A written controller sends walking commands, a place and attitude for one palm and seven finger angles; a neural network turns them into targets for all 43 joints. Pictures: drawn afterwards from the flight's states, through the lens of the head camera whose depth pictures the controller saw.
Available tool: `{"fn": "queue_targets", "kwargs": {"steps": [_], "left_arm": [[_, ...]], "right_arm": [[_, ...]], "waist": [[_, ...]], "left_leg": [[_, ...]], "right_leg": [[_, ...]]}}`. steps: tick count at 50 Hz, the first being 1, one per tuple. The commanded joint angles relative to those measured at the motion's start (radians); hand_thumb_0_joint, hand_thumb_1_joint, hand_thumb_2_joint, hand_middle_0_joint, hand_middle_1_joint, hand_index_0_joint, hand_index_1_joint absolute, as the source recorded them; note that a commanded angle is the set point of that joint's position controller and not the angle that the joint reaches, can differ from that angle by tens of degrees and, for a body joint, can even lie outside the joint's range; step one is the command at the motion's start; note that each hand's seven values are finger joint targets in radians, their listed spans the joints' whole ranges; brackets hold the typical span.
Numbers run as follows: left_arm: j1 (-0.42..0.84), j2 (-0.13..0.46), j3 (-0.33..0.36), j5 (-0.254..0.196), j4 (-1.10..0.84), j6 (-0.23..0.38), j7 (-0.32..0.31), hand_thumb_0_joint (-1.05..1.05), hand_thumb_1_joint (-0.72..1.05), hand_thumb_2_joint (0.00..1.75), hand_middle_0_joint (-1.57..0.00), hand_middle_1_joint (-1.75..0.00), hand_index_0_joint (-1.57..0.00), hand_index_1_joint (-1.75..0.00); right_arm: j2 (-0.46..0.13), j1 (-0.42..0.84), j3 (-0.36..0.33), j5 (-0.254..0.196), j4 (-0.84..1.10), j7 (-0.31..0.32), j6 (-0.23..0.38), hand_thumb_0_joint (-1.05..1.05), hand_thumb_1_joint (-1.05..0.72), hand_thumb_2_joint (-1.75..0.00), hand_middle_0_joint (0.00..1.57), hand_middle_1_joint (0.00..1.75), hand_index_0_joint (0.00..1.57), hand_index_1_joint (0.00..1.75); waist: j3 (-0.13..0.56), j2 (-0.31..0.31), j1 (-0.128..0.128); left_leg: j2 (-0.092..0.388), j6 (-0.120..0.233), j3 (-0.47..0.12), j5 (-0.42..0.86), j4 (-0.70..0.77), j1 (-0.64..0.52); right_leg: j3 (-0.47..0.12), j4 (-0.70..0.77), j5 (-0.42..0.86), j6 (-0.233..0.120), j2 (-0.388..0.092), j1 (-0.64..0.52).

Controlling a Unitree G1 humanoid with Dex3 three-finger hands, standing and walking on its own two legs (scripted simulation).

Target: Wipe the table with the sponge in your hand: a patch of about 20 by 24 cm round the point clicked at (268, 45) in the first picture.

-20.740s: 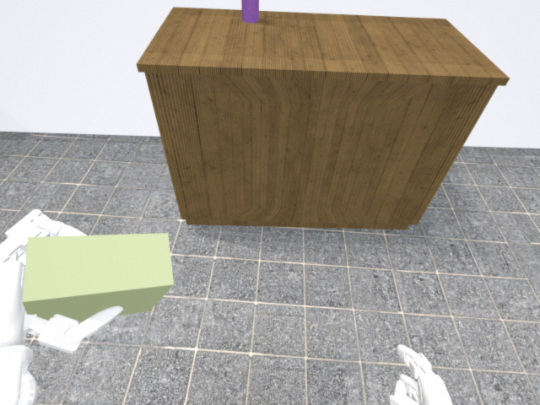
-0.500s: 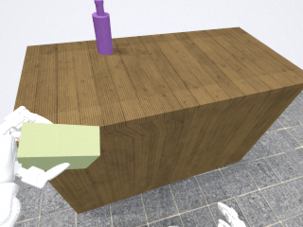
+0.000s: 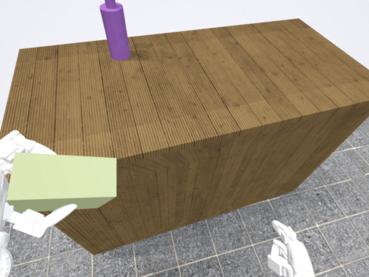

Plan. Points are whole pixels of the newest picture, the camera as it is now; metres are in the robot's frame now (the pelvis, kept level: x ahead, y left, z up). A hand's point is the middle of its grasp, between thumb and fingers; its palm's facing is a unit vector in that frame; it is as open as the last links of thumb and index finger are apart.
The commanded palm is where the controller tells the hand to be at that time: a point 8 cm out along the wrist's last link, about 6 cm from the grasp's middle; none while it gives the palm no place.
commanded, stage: shuffle to correct the standing spot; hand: left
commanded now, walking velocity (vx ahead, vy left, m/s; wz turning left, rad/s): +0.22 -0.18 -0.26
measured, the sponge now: (79, 185) +0.23 +0.20 +0.13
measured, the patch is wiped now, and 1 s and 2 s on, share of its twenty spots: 0.00 0.00 0.00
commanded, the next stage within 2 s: come to a stop and stand still in 1.08 s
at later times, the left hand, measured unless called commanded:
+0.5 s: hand (78, 131) +0.31 +0.22 +0.17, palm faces +0.31 -0.85 -0.42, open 10.4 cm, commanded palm +0.25 +0.26 +0.18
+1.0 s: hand (142, 112) +0.38 +0.12 +0.16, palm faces +0.32 -0.88 -0.36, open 10.4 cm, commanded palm +0.32 +0.16 +0.18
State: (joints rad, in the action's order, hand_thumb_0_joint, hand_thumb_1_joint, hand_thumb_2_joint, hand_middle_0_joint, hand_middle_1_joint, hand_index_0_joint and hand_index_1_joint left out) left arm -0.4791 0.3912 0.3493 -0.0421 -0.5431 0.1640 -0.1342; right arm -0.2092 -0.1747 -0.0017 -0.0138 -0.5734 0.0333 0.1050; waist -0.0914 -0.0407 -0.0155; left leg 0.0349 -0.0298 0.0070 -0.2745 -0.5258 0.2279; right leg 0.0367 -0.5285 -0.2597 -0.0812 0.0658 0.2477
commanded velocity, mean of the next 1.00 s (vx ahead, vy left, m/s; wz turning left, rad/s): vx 0.16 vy -0.16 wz -0.05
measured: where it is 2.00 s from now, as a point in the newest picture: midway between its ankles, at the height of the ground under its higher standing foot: outside the picture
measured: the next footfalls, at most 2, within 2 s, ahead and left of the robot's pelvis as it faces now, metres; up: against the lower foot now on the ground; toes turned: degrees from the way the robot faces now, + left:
left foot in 0.46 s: +0.18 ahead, +0.13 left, +0.00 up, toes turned +3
right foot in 0.76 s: +0.19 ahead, -0.23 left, +0.00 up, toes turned +0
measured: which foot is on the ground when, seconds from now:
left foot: down 0.00-0.20, up 0.22-0.44, down 0.46-0.76, up 0.78-0.94, down 0.96-1.00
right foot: down 0.00-0.46, up 0.48-0.74, down 0.76-1.00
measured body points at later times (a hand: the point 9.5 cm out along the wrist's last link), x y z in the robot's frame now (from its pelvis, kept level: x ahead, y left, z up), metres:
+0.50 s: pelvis +0.07 +0.00 -0.02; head +0.12 +0.02 +0.42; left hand +0.29 +0.26 +0.19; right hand +0.23 -0.25 -0.10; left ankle +0.14 +0.13 -0.74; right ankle +0.02 -0.07 -0.71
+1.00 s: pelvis +0.13 -0.10 -0.03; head +0.15 -0.08 +0.42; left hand +0.35 +0.17 +0.18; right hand +0.28 -0.35 -0.10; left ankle +0.18 +0.02 -0.74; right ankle +0.14 -0.19 -0.72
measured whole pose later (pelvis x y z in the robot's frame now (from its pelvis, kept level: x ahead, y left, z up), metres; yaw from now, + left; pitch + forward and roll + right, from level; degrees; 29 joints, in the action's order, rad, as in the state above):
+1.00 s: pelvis +0.13 -0.10 -0.03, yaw -6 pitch -3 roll +1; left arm -0.39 0.40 0.39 -0.05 -0.57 0.17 -0.14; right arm -0.20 -0.18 0.00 -0.01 -0.58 0.03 0.07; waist -0.10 -0.07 0.00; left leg 0.06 0.00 0.09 -0.35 -0.75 0.37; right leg 0.05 -0.91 -0.44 -0.04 0.00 0.40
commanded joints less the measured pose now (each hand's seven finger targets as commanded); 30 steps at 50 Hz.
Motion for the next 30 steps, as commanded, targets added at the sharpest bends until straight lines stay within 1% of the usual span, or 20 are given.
{"fn": "queue_targets", "kwargs": {"steps": [1,5,7,8,9,10,11,13,15,17,19,20,21,22,23,24,25,26,28,30], "left_arm": [[0.071,0.150,0.142,-0.021,-0.173,0.057,-0.025,0.00,0.10,1.30,-1.20,-1.60,-1.20,-1.60],[0.124,0.127,0.108,-0.015,-0.113,0.047,-0.004,0.00,0.10,1.30,-1.20,-1.60,-1.20,-1.60],[0.155,0.132,0.103,-0.010,-0.108,0.045,0.001,0.00,0.10,1.30,-1.20,-1.60,-1.20,-1.60],[0.158,0.132,0.101,-0.012,-0.118,0.042,0.002,0.00,0.10,1.30,-1.20,-1.60,-1.20,-1.60],[0.152,0.149,0.106,-0.011,-0.126,0.042,-0.003,0.00,0.10,1.30,-1.20,-1.60,-1.20,-1.60],[0.145,0.151,0.100,-0.021,-0.132,0.037,-0.010,0.00,0.10,1.30,-1.20,-1.60,-1.20,-1.60],[0.171,0.148,0.091,-0.028,-0.167,0.051,-0.014,0.00,0.10,1.30,-1.20,-1.60,-1.20,-1.60],[0.163,0.195,0.130,-0.014,-0.234,0.068,-0.027,0.00,0.10,1.30,-1.20,-1.60,-1.20,-1.60],[0.141,0.201,0.138,-0.008,-0.305,0.093,-0.044,0.00,0.10,1.30,-1.20,-1.60,-1.20,-1.60],[0.166,0.208,0.147,-0.014,-0.314,0.098,-0.051,0.00,0.10,1.30,-1.20,-1.60,-1.20,-1.60],[0.178,0.211,0.154,-0.022,-0.317,0.098,-0.045,0.00,0.10,1.30,-1.20,-1.60,-1.20,-1.60],[0.176,0.208,0.155,-0.028,-0.305,0.094,-0.040,0.00,0.10,1.30,-1.20,-1.60,-1.20,-1.60],[0.164,0.208,0.167,-0.034,-0.296,0.095,-0.037,0.00,0.10,1.30,-1.20,-1.60,-1.20,-1.60],[0.136,0.205,0.184,-0.036,-0.301,0.106,-0.033,0.00,0.10,1.30,-1.20,-1.60,-1.20,-1.60],[0.103,0.182,0.173,-0.039,-0.291,0.116,-0.025,0.00,0.10,1.30,-1.20,-1.60,-1.20,-1.60],[0.118,0.226,0.202,-0.035,-0.277,0.124,-0.014,0.00,0.10,1.30,-1.20,-1.60,-1.20,-1.60],[0.153,0.209,0.205,-0.037,-0.227,0.120,0.005,0.00,0.10,1.30,-1.20,-1.60,-1.20,-1.60],[0.152,0.235,0.210,-0.022,-0.221,0.103,0.016,0.00,0.10,1.30,-1.20,-1.60,-1.20,-1.60],[0.136,0.241,0.227,-0.013,-0.263,0.101,0.027,0.00,0.10,1.30,-1.20,-1.60,-1.20,-1.60],[0.036,0.201,0.214,-0.009,-0.262,0.105,0.035,0.00,0.10,1.30,-1.20,-1.60,-1.20,-1.60]], "right_arm": [[-0.113,0.055,-0.045,-0.010,0.154,0.004,0.022,0.00,-0.90,-0.90,0.20,0.30,0.20,0.30],[-0.117,0.046,-0.040,-0.010,0.155,0.007,0.012,0.00,-0.90,-0.90,0.20,0.30,0.20,0.30],[-0.115,0.043,-0.038,-0.008,0.156,0.003,0.011,0.00,-0.90,-0.90,0.20,0.30,0.20,0.30],[-0.108,0.054,-0.035,-0.012,0.164,0.003,0.013,0.00,-0.90,-0.90,0.20,0.30,0.20,0.30],[-0.100,0.041,-0.039,-0.014,0.168,-0.002,0.010,0.00,-0.90,-0.90,0.20,0.30,0.20,0.30],[-0.092,0.045,-0.048,-0.028,0.179,-0.010,0.007,0.00,-0.90,-0.90,0.20,0.30,0.20,0.30],[-0.105,0.039,-0.052,-0.029,0.174,-0.016,0.010,0.00,-0.90,-0.90,0.20,0.30,0.20,0.30],[-0.092,0.049,-0.037,-0.020,0.158,-0.024,0.006,0.00,-0.90,-0.90,0.20,0.30,0.20,0.30],[-0.069,0.049,-0.019,-0.003,0.157,-0.025,-0.004,0.00,-0.90,-0.90,0.20,0.30,0.20,0.30],[-0.058,0.041,-0.013,0.007,0.156,-0.025,-0.010,0.00,-0.90,-0.90,0.20,0.30,0.20,0.30],[-0.052,0.052,-0.015,0.010,0.157,-0.019,0.000,0.00,-0.90,-0.90,0.20,0.30,0.20,0.30],[-0.067,0.038,-0.025,0.012,0.157,-0.015,0.009,0.00,-0.90,-0.90,0.20,0.30,0.20,0.30],[-0.080,0.020,-0.036,0.013,0.150,-0.008,0.016,0.00,-0.90,-0.90,0.20,0.30,0.20,0.30],[-0.109,0.014,-0.053,0.012,0.157,-0.002,0.013,0.00,-0.90,-0.90,0.20,0.30,0.20,0.30],[-0.127,0.031,-0.062,0.016,0.169,-0.005,0.015,0.00,-0.90,-0.90,0.20,0.30,0.20,0.30],[-0.108,0.043,-0.042,0.019,0.173,-0.010,0.018,0.00,-0.90,-0.90,0.20,0.30,0.20,0.30],[-0.138,0.074,-0.050,0.011,0.164,-0.022,0.014,0.00,-0.90,-0.90,0.20,0.30,0.20,0.30],[-0.118,0.071,-0.047,0.020,0.154,-0.023,0.016,0.00,-0.90,-0.90,0.20,0.30,0.20,0.30],[-0.115,0.087,-0.051,0.020,0.150,-0.022,0.016,0.00,-0.90,-0.90,0.20,0.30,0.20,0.30],[-0.108,0.054,-0.056,0.011,0.155,-0.031,0.021,0.00,-0.90,-0.90,0.20,0.30,0.20,0.30]], "waist": [[0.161,0.164,0.013],[0.098,0.204,0.018],[0.103,0.167,0.008],[0.108,0.112,0.006],[0.145,-0.050,-0.001],[0.158,-0.213,-0.007],[0.151,-0.142,-0.006],[0.139,0.049,-0.020],[0.148,0.101,-0.020],[0.165,0.077,-0.012],[0.195,0.036,-0.011],[0.216,0.045,0.003],[0.263,0.106,0.023],[0.321,0.228,0.026],[0.323,0.415,0.016],[0.286,0.298,0.014],[0.185,0.193,-0.002],[0.139,0.181,0.014],[0.129,0.235,-0.011],[0.154,0.222,-0.024]], "left_leg": [[0.142,0.108,-0.152,-0.029,0.077,-0.018],[0.226,0.135,-0.210,-0.050,0.087,0.000],[0.210,0.126,-0.169,-0.018,0.014,0.063],[0.155,0.105,-0.085,0.017,-0.097,0.103],[0.074,0.077,-0.002,0.023,-0.306,0.228],[-0.020,0.037,0.059,-0.113,-0.543,0.397],[-0.015,0.022,-0.004,-0.239,-0.694,0.497],[0.046,0.018,-0.059,-0.257,-0.702,0.533],[0.076,0.016,-0.024,-0.193,-0.606,0.509],[0.072,0.016,0.047,-0.097,-0.423,0.372],[0.040,0.022,0.121,0.015,-0.221,0.160],[0.004,0.026,0.154,0.110,-0.103,0.017],[-0.007,0.051,0.137,0.205,-0.006,-0.196],[0.133,0.114,-0.077,0.219,0.052,-0.405],[0.393,0.204,-0.448,0.284,0.137,-0.505],[0.457,0.286,-0.584,0.248,0.186,-0.416],[0.451,0.313,-0.542,0.207,0.229,-0.247],[0.439,0.298,-0.501,0.202,0.240,-0.183],[0.390,0.259,-0.326,0.154,0.219,-0.048],[0.331,0.210,-0.153,0.070,0.191,0.066]], "right_leg": [[-0.132,0.027,-0.073,0.010,-0.076,0.022],[-0.029,-0.040,-0.088,0.030,-0.015,0.089],[-0.044,0.026,-0.078,0.018,-0.022,0.009],[-0.131,0.066,-0.035,-0.013,-0.052,-0.043],[-0.326,0.130,-0.007,-0.081,-0.161,-0.162],[-0.570,0.207,0.141,-0.183,-0.309,-0.282],[-0.603,0.214,0.320,-0.219,-0.364,-0.342],[-0.550,0.126,0.553,-0.256,-0.383,-0.333],[-0.432,0.121,0.561,-0.238,-0.341,-0.309],[-0.302,0.118,0.500,-0.206,-0.281,-0.215],[-0.194,0.047,0.461,-0.160,-0.234,-0.131],[-0.145,-0.046,0.437,-0.124,-0.194,-0.076],[-0.103,-0.221,0.405,-0.070,-0.134,0.034],[-0.064,-0.443,0.204,-0.002,-0.065,0.204],[-0.049,-0.685,-0.234,0.051,0.007,0.409],[-0.130,-0.840,-0.244,0.053,0.020,0.461],[-0.167,-0.880,-0.198,0.057,-0.015,0.500],[-0.129,-0.889,-0.163,0.062,-0.065,0.527],[-0.131,-0.822,-0.099,0.064,-0.118,0.458],[-0.085,-0.562,-0.046,0.055,-0.150,0.298]]}}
